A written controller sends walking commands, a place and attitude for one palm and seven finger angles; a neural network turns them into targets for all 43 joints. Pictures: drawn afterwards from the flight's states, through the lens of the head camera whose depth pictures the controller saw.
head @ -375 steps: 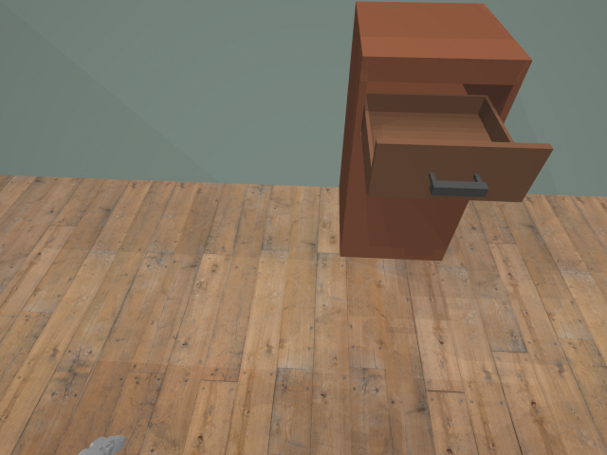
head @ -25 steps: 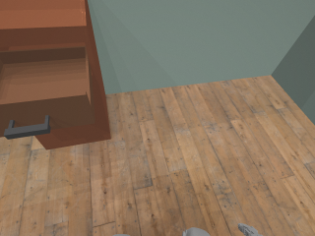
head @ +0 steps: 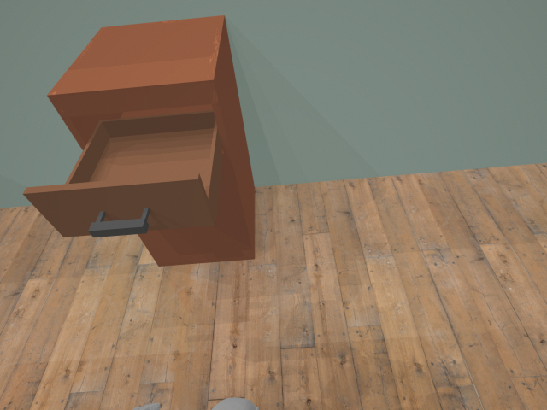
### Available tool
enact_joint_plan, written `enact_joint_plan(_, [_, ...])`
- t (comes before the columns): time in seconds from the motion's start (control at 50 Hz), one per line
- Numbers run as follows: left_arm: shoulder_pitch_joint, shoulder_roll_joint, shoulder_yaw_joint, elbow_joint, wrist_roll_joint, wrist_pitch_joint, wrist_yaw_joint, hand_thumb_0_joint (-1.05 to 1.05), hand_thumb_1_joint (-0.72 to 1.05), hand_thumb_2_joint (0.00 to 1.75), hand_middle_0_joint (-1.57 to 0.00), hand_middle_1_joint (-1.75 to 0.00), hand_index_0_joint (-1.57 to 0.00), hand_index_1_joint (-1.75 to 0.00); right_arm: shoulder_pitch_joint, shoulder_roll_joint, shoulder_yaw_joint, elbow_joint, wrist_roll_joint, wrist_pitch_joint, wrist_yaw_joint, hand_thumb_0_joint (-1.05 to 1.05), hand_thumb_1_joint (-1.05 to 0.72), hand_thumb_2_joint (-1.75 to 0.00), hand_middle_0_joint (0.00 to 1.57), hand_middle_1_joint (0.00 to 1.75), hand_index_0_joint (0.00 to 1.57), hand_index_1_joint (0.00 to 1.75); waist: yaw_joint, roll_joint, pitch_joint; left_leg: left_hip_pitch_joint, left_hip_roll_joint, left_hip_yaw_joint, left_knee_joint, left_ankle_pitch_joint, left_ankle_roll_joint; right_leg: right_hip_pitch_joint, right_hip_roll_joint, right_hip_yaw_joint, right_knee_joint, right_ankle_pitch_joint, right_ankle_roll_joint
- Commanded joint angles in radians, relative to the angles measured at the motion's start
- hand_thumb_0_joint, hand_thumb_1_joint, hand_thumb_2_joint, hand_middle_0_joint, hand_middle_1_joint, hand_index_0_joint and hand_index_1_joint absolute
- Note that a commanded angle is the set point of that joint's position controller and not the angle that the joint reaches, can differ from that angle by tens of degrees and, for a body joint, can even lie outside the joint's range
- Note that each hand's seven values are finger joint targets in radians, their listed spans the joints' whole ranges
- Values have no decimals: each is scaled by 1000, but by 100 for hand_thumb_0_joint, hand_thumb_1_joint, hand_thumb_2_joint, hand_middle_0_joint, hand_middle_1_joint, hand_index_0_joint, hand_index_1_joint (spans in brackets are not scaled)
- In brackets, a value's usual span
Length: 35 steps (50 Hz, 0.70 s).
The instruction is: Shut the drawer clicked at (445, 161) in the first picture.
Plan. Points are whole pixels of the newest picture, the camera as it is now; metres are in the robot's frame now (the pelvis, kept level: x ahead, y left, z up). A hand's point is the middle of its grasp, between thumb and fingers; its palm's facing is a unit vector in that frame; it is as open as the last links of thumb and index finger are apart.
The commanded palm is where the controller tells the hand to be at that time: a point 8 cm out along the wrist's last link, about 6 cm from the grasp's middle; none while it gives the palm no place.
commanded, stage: take the last steps up to it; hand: left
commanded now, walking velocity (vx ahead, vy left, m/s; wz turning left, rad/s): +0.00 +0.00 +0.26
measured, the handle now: (121, 220) +0.51 +0.37 -0.08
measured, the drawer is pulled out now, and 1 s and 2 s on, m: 0.28 0.28 0.28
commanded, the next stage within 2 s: come to a stop and stand still in 0.86 s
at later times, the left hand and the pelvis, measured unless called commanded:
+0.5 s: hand out of the picture -0.07 +0.27 -0.18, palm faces +0.21 -0.96 -0.20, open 7.4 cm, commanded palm none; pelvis +0.03 +0.10 +0.00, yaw +6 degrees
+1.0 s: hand (142, 337) +0.29 +0.29 -0.18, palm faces +0.08 -0.98 -0.18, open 7.4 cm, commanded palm none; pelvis +0.19 +0.12 -0.02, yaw +6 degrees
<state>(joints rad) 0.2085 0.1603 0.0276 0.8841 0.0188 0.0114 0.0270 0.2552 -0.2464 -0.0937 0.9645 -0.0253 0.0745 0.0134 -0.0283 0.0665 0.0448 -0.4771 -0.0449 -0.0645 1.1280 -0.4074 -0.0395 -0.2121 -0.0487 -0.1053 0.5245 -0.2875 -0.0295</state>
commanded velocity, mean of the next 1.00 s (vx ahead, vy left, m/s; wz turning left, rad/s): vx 0.20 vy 0.05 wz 0.03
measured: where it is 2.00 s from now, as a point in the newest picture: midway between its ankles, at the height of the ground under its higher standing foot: outside the picture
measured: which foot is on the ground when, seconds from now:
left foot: up 0.00-0.36, down 0.38-1.00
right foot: down 0.00-0.38, up 0.40-0.98, down 1.00-1.00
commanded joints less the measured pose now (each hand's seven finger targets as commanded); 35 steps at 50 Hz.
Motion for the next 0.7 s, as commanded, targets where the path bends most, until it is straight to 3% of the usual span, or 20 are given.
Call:
enact_joint_plan(0.0, [35,178,50,-50,-1,-31,11,0,90,90,-20,-30,-20,-30,-15,-54,-6,-50,2,-17,0,0,-90,-90,20,30,20,30,26,-238,8,-70,61,10,61,72,-22,24,-235,161,-250,225,-70])
enact_joint_plan(0.04, [71,186,53,-31,3,-31,13,0,90,90,-20,-30,-20,-30,-37,-45,-1,-46,4,-17,-3,0,-90,-90,20,30,20,30,41,-232,-2,-59,68,23,-8,48,-27,54,-251,159,-246,236,-86])
enact_joint_plan(0.12, [179,211,66,30,10,-40,4,0,90,90,-20,-30,-20,-30,-113,-36,11,-60,-1,-27,9,0,-90,-90,20,30,20,30,96,-226,0,-82,86,66,-154,18,-23,145,-290,206,-295,49,-89])
enact_joint_plan(0.2, [235,216,70,82,15,-54,-3,0,90,90,-20,-30,-20,-30,-173,-33,17,-73,1,-44,23,0,-90,-90,20,30,20,30,118,-246,18,-83,103,90,-259,1,-5,168,-331,236,-342,-90,-104])
enact_joint_plan(0.28, [212,230,74,110,20,-55,-6,0,90,90,-20,-30,-20,-30,-148,-9,29,-71,9,-66,28,0,-90,-90,20,30,20,30,98,-229,-1,94,90,133,-467,-33,22,88,-335,186,-310,-81,-100])
enact_joint_plan(0.32, [174,228,74,118,13,-48,-9,0,90,90,-20,-30,-20,-30,-31,-4,34,-32,9,-83,20,0,-90,-90,20,30,20,30,39,-200,-26,334,50,195,-668,88,29,-41,-271,85,-218,-112,-50])
enact_joint_plan(0.34, [164,200,66,121,8,-43,-13,0,90,90,-20,-30,-20,-30,58,-46,25,-3,11,-92,9,0,-90,-90,20,30,20,30,-4,-89,-56,504,62,173,-747,98,33,-147,-215,23,-96,-140,-14])
enact_joint_plan(0.36, [156,136,52,104,0,-36,-20,0,90,90,-20,-30,-20,-30,164,-143,0,24,3,-100,-3,0,-90,-90,20,30,20,30,-55,201,-92,634,271,-123,-846,-51,93,-333,-94,-80,192,-219,44])
enact_joint_plan(0.38, [116,90,32,64,10,-33,-19,0,90,90,-20,-30,-20,-30,258,-218,-12,40,7,-96,-11,0,-90,-90,20,30,20,30,-79,321,-57,628,423,-324,-946,-56,163,-492,-21,-58,429,-341,65])
enact_joint_plan(0.4, [68,103,35,56,10,-33,-16,0,90,90,-20,-30,-20,-30,236,-213,-8,43,5,-85,-20,0,-90,-90,20,30,20,30,-77,200,12,532,460,-318,-965,-83,213,-529,-56,29,526,-310,43])
enact_joint_plan(0.42, [65,110,37,78,17,-30,-16,0,90,90,-20,-30,-20,-30,177,-139,14,35,4,-92,-26,0,-90,-90,20,30,20,30,-50,146,44,460,406,-274,-981,-97,204,-512,-80,58,577,-228,31])
enact_joint_plan(0.46, [95,100,38,123,16,-30,-31,0,90,90,-20,-30,-20,-30,87,-68,40,16,8,-107,-31,0,-90,-90,20,30,20,30,2,46,132,366,329,-137,-983,78,172,-478,-100,72,631,-47,34])
enact_joint_plan(0.5, [159,86,36,156,12,-29,-34,0,90,90,-20,-30,-20,-30,96,-42,50,27,15,-128,-33,0,-90,-90,20,30,20,30,34,32,106,382,276,-28,-967,371,131,-441,-86,59,646,42,50])
enact_joint_plan(0.54, [181,84,37,165,7,-21,-28,0,90,90,-20,-30,-20,-30,125,-27,55,46,20,-140,-38,0,-90,-90,20,30,20,30,51,33,82,407,266,16,-950,550,127,-434,-70,62,646,68,60])
enact_joint_plan(0.6, [143,83,42,147,7,-12,-25,0,90,90,-20,-30,-20,-30,161,-16,52,65,20,-147,-43,0,-90,-90,20,30,20,30,53,-1,84,436,275,15,-947,633,146,-478,-62,72,634,99,64])
enact_joint_plan(0.64, [100,77,42,132,5,-8,-25,0,90,90,-20,-30,-20,-30,192,-10,55,84,19,-148,-49,0,-90,-90,20,30,20,30,46,17,100,464,277,15,-943,668,147,-522,-55,73,622,114,63])
enact_joint_plan(0.68, [48,81,43,109,3,-10,-25,0,90,90,-20,-30,-20,-30,218,-2,58,103,16,-150,-53,0,-90,-90,20,30,20,30,36,14,108,499,296,-4,-935,697,172,-552,-59,71,580,106,59])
